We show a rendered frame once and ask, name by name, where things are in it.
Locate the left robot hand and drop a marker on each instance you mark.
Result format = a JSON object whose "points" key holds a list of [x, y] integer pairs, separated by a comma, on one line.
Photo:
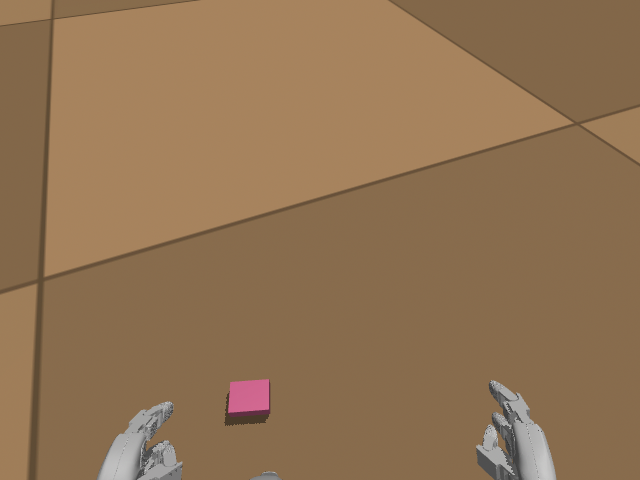
{"points": [[127, 458]]}

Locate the right robot hand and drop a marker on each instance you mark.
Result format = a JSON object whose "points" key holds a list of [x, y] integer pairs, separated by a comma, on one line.
{"points": [[525, 441]]}

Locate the small box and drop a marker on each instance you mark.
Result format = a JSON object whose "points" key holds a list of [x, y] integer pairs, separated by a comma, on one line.
{"points": [[247, 398]]}

